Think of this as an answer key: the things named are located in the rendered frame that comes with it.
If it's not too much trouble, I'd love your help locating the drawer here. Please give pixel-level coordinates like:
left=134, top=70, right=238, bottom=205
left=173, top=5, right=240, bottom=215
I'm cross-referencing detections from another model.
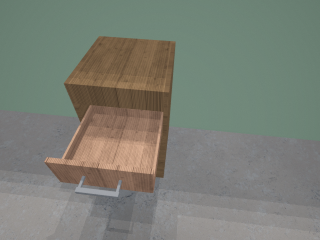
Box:
left=44, top=105, right=164, bottom=193

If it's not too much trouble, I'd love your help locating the handle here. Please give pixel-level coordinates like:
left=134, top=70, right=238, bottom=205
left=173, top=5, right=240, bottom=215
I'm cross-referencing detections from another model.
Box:
left=74, top=176, right=122, bottom=199

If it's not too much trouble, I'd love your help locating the cabinet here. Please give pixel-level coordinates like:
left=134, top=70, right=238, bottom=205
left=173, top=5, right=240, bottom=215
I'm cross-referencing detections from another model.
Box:
left=64, top=36, right=176, bottom=178

